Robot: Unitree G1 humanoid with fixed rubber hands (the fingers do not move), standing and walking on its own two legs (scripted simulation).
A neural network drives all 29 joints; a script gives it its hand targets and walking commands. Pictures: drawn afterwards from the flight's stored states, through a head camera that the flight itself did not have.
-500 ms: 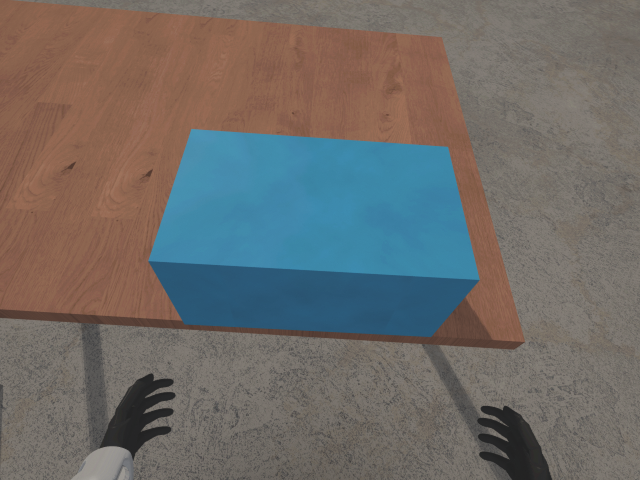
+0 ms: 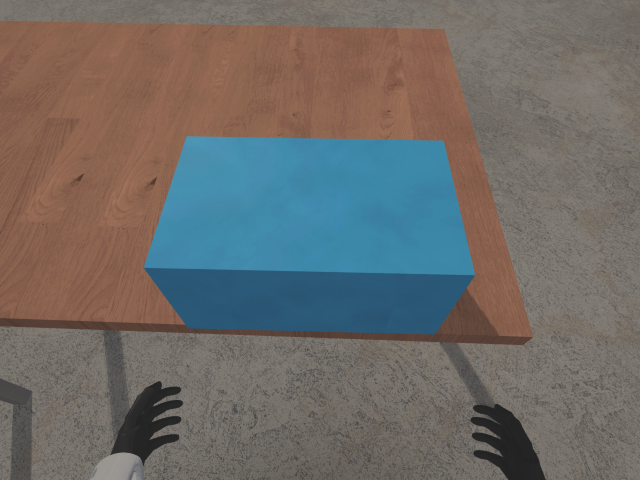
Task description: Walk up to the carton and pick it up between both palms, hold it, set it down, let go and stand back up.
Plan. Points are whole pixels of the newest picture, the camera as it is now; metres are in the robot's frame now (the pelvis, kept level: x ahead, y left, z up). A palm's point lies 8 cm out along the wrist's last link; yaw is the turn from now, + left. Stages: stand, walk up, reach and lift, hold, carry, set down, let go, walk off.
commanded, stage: let go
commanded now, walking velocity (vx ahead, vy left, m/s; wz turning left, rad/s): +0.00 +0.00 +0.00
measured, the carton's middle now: (312, 237) +0.38 +0.02 +0.07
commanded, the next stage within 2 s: stand in 0.20 s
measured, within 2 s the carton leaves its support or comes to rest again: neither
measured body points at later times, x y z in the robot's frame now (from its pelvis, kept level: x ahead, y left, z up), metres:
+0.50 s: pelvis +0.01 +0.01 +0.00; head +0.03 +0.03 +0.45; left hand +0.15 +0.29 -0.09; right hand +0.15 -0.25 -0.09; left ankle +0.00 +0.13 -0.75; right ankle -0.01 -0.11 -0.75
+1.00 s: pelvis -0.01 +0.01 +0.00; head -0.02 +0.03 +0.45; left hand +0.10 +0.30 -0.11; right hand +0.14 -0.25 -0.09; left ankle +0.00 +0.13 -0.75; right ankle -0.01 -0.11 -0.75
